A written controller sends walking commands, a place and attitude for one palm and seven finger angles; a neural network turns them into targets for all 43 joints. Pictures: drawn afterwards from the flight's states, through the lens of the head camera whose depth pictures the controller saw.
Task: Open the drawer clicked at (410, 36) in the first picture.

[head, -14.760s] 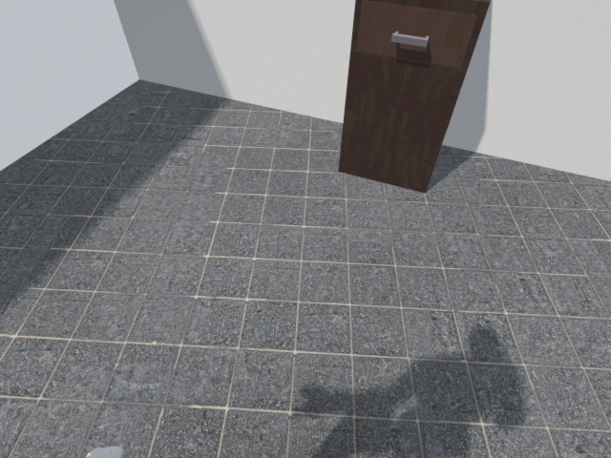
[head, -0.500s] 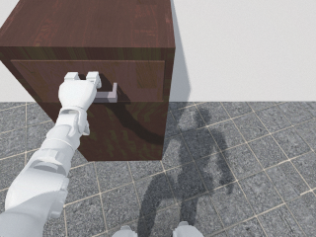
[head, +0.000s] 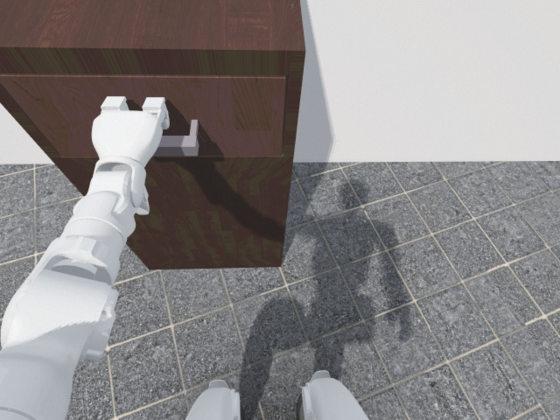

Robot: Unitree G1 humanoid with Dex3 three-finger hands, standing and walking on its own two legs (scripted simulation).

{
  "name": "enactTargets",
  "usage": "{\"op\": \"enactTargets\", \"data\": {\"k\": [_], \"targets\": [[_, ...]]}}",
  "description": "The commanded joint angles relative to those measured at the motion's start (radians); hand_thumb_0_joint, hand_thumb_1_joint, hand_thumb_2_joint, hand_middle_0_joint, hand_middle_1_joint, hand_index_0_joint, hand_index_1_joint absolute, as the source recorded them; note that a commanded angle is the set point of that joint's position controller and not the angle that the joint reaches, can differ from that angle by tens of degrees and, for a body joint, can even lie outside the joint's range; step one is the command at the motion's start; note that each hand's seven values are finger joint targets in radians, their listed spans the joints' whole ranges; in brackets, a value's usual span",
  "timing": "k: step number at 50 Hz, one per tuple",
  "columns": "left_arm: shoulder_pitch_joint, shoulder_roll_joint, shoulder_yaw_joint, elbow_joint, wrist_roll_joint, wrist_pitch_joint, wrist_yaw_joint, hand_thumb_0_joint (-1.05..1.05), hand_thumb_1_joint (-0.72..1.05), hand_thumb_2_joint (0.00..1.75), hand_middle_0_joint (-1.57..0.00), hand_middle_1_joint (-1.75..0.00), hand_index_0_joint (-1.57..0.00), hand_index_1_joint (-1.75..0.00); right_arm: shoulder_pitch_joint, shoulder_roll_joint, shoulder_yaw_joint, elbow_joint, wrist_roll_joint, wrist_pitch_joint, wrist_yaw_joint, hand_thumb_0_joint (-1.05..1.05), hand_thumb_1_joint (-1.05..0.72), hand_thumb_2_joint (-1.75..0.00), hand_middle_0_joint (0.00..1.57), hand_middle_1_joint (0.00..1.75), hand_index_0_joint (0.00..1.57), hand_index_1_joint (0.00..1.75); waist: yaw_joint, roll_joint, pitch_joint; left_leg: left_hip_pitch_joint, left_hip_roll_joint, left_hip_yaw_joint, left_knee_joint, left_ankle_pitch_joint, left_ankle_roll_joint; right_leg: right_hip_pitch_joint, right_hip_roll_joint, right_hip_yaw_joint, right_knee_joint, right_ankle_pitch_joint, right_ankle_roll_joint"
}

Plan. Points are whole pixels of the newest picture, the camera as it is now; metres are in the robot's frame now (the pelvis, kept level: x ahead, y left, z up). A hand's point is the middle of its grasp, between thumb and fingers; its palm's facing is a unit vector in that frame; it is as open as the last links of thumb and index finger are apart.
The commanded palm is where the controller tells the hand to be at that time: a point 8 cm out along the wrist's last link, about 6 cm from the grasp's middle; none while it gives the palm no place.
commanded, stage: lower the fingers behind the handle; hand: left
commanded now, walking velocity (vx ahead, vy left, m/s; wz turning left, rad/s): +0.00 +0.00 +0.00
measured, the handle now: (157, 135) +0.56 +0.17 +0.02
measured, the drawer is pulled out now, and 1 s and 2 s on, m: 0.00 0.00 0.00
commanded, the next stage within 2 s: lift the fingers back up to retry in 0.18 s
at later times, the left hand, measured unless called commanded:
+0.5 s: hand (138, 158) +0.50 +0.19 +0.03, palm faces -0.05 -0.02 -1.00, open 13.9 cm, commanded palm +0.49 +0.18 +0.09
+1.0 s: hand (127, 130) +0.51 +0.19 +0.08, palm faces -0.02 -0.03 -1.00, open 13.7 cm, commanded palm +0.48 +0.19 +0.14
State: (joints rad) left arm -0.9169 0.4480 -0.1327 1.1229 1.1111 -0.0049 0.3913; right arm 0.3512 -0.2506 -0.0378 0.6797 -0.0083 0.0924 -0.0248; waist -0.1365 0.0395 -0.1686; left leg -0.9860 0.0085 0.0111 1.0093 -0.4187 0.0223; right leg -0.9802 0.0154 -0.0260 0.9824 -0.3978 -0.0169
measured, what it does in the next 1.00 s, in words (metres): shifts its weight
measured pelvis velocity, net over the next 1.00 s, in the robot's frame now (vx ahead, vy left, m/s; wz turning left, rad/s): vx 0.05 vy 0.00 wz -0.01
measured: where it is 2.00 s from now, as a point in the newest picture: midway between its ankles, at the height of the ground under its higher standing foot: outside the picture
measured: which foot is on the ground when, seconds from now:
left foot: down 0.00-1.00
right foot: down 0.00-1.00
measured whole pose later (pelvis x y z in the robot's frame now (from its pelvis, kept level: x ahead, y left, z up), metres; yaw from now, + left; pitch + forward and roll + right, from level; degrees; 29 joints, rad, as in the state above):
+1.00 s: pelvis +0.05 +0.00 +0.04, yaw -1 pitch +16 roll -1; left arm -0.73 0.39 -0.12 0.93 1.06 -0.02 0.30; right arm 0.32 -0.24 -0.06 0.68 0.00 0.15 -0.01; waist -0.07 0.05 -0.14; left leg -0.62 0.00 0.03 0.73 -0.38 0.02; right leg -0.62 0.02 0.00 0.71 -0.36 -0.01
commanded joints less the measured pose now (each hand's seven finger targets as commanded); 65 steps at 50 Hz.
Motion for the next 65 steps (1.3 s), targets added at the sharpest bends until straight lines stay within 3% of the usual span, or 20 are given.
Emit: {"op": "enactTargets", "data": {"k": [1,8,9,11,15,18,24,27,32,36,37,40,43,47,49,53,54,57,59,65], "targets": [[-0.332,0.132,0.027,-0.051,-0.016,0.018,-0.030,0.00,-0.50,0.30,-0.30,-1.20,-0.30,-1.20,0.144,-0.163,-0.051,-0.056,-0.001,-0.017,-0.016,0.00,-0.90,-0.90,0.20,0.30,0.20,0.30,-0.050,-0.027,-0.316,0.230,-0.025,-0.007,-0.121,0.095,0.035,0.153,0.029,0.006,-0.164,0.076,-0.015],[-0.344,0.099,-0.001,-0.050,-0.033,0.004,-0.071,0.00,-0.50,0.30,-0.30,-1.20,-0.30,-1.20,0.151,-0.161,-0.048,-0.056,-0.002,-0.027,-0.022,0.00,-0.90,-0.90,0.20,0.30,0.20,0.30,-0.063,-0.047,-0.305,0.215,-0.023,-0.009,-0.117,0.069,0.039,0.146,0.028,0.007,-0.166,0.062,-0.011],[-0.324,0.128,0.024,-0.043,-0.029,-0.001,-0.074,0.00,-0.50,0.30,-0.30,-1.20,-0.30,-1.20,0.154,-0.163,-0.047,-0.054,0.000,-0.026,-0.023,0.00,-0.90,-0.90,0.20,0.30,0.20,0.30,-0.052,-0.053,-0.295,0.209,-0.022,-0.013,-0.119,0.065,0.037,0.144,0.028,0.005,-0.163,0.056,-0.013],[-0.325,0.101,0.003,-0.065,-0.034,-0.009,-0.080,0.00,-0.50,0.30,-0.30,-1.20,-0.30,-1.20,0.151,-0.160,-0.047,-0.057,-0.002,-0.029,-0.022,0.00,-0.90,-0.90,0.20,0.30,0.20,0.30,-0.052,-0.032,-0.303,0.212,-0.023,-0.009,-0.117,0.064,0.038,0.142,0.028,0.007,-0.165,0.055,-0.014],[-0.326,0.143,0.032,-0.087,-0.032,-0.025,-0.076,0.00,-0.50,0.30,-0.30,-1.20,-0.30,-1.20,0.151,-0.162,-0.047,-0.057,0.000,-0.027,-0.026,0.00,-0.90,-0.90,0.20,0.30,0.20,0.30,-0.047,-0.049,-0.300,0.205,-0.023,-0.009,-0.120,0.063,0.038,0.158,0.026,0.011,-0.169,0.054,-0.012],[-0.361,0.187,0.068,-0.178,-0.037,-0.039,-0.062,0.00,-0.50,0.30,-0.30,-1.20,-0.30,-1.20,0.162,-0.159,-0.053,-0.061,-0.003,-0.024,-0.023,0.00,-0.90,-0.90,0.20,0.30,0.20,0.30,-0.023,0.001,-0.399,0.277,-0.026,-0.008,-0.133,0.125,0.037,0.227,0.031,0.016,-0.178,0.107,-0.015],[-0.376,0.210,0.097,-0.245,-0.038,-0.051,-0.017,0.00,-0.50,0.30,-0.30,-1.20,-0.30,-1.20,0.151,-0.156,-0.060,-0.053,-0.001,-0.014,-0.021,0.00,-0.90,-0.90,0.20,0.30,0.20,0.30,-0.017,0.003,-0.394,0.369,-0.024,-0.015,-0.182,0.181,0.033,0.277,0.037,0.010,-0.228,0.146,-0.015],[-0.421,0.200,0.095,-0.309,-0.031,-0.063,0.008,0.00,-0.50,0.30,-0.30,-1.20,-0.30,-1.20,0.141,-0.154,-0.066,-0.049,-0.007,-0.014,-0.017,0.00,-0.90,-0.90,0.20,0.30,0.20,0.30,-0.016,0.047,-0.415,0.450,-0.021,-0.022,-0.200,0.241,0.028,0.280,0.040,0.000,-0.240,0.175,-0.021],[-0.388,0.221,0.125,-0.310,-0.027,-0.040,0.038,0.00,-0.50,0.30,-0.30,-1.20,-0.30,-1.20,0.124,-0.154,-0.067,-0.044,-0.009,-0.001,-0.007,0.00,-0.90,-0.90,0.20,0.30,0.20,0.30,0.007,0.059,-0.423,0.506,-0.022,-0.014,-0.232,0.335,0.021,0.352,0.044,-0.003,-0.262,0.253,-0.024],[-0.333,0.206,0.120,-0.315,-0.033,-0.005,0.016,0.00,-0.50,0.30,-0.30,-1.20,-0.30,-1.20,0.115,-0.154,-0.072,-0.048,-0.004,0.014,0.002,0.00,-0.90,-0.90,0.20,0.30,0.20,0.30,0.025,0.044,-0.420,0.551,-0.019,-0.002,-0.260,0.429,0.018,0.426,0.044,-0.005,-0.282,0.349,-0.023],[-0.327,0.233,0.147,-0.342,-0.041,-0.013,0.007,0.00,-0.50,0.30,-0.30,-1.20,-0.30,-1.20,0.108,-0.153,-0.072,-0.057,-0.004,0.018,-0.001,0.00,-0.90,-0.90,0.20,0.30,0.20,0.30,0.035,0.025,-0.440,0.554,-0.022,0.002,-0.261,0.455,0.021,0.468,0.043,0.002,-0.285,0.384,-0.023],[-0.309,0.181,0.105,-0.394,-0.042,-0.027,-0.013,0.00,-0.50,0.30,-0.30,-1.20,-0.30,-1.20,0.092,-0.147,-0.077,-0.064,-0.001,0.023,-0.001,0.00,-0.90,-0.90,0.20,0.30,0.20,0.30,0.034,0.046,-0.409,0.599,-0.019,0.004,-0.281,0.513,0.020,0.478,0.041,0.000,-0.301,0.424,-0.022],[-0.262,0.183,0.115,-0.438,-0.048,-0.038,-0.030,0.00,-0.50,0.30,-0.30,-1.20,-0.30,-1.20,0.075,-0.144,-0.080,-0.076,0.003,0.029,0.000,0.00,-0.90,-0.90,0.20,0.30,0.20,0.30,0.049,0.029,-0.415,0.634,-0.017,0.005,-0.293,0.570,0.020,0.516,0.039,0.000,-0.310,0.457,-0.021],[-0.189,0.119,0.071,-0.354,-0.053,-0.016,-0.058,0.00,-0.50,0.30,-0.30,-1.20,-0.30,-1.20,0.059,-0.145,-0.074,-0.076,0.010,0.039,0.006,0.00,-0.90,-0.90,0.20,0.30,0.20,0.30,0.046,-0.037,-0.290,0.589,-0.020,0.014,-0.324,0.524,0.020,0.518,0.037,-0.003,-0.335,0.446,-0.024],[-0.182,0.143,0.084,-0.351,-0.052,-0.011,-0.071,0.00,-0.50,0.30,-0.30,-1.20,-0.30,-1.20,0.055,-0.148,-0.075,-0.080,0.012,0.043,0.005,0.00,-0.90,-0.90,0.20,0.30,0.20,0.30,0.049,-0.063,-0.291,0.580,-0.026,0.022,-0.330,0.487,0.024,0.543,0.034,0.006,-0.343,0.453,-0.020],[-0.200,0.137,0.079,-0.429,-0.050,-0.050,-0.091,0.00,-0.50,0.30,-0.30,-1.20,-0.30,-1.20,0.046,-0.139,-0.079,-0.094,0.006,0.044,0.003,0.00,-0.90,-0.90,0.20,0.30,0.20,0.30,0.060,0.006,-0.350,0.630,-0.029,0.022,-0.316,0.557,0.023,0.553,0.030,0.013,-0.329,0.496,-0.023],[-0.199,0.135,0.076,-0.417,-0.048,-0.056,-0.092,0.00,-0.50,0.30,-0.30,-1.20,-0.30,-1.20,0.045,-0.140,-0.079,-0.090,0.006,0.048,0.002,0.00,-0.90,-0.90,0.20,0.30,0.20,0.30,0.049,-0.025,-0.326,0.624,-0.029,0.020,-0.310,0.556,0.024,0.541,0.032,0.012,-0.327,0.498,-0.022],[-0.237,0.115,0.065,-0.449,-0.050,-0.079,-0.080,0.00,-0.50,0.30,-0.30,-1.20,-0.30,-1.20,0.040,-0.134,-0.082,-0.089,0.002,0.044,0.005,0.00,-0.90,-0.90,0.20,0.30,0.20,0.30,0.042,-0.015,-0.333,0.631,-0.029,0.016,-0.300,0.557,0.022,0.522,0.031,0.010,-0.321,0.485,-0.023],[-0.227,0.172,0.115,-0.457,-0.039,-0.085,-0.059,0.00,-0.50,0.30,-0.30,-1.20,-0.30,-1.20,0.039,-0.136,-0.084,-0.088,-0.003,0.044,0.005,0.00,-0.90,-0.90,0.20,0.30,0.20,0.30,0.059,-0.011,-0.373,0.625,-0.032,0.017,-0.294,0.561,0.021,0.540,0.032,0.017,-0.309,0.503,-0.021],[-0.215,0.196,0.133,-0.397,-0.024,-0.035,-0.021,0.00,-0.50,0.30,-0.30,-1.20,-0.30,-1.20,0.028,-0.135,-0.080,-0.080,-0.003,0.045,0.008,0.00,-0.90,-0.90,0.20,0.30,0.20,0.30,0.062,-0.005,-0.378,0.581,-0.039,0.031,-0.295,0.529,0.020,0.570,0.031,0.020,-0.308,0.525,-0.020]]}}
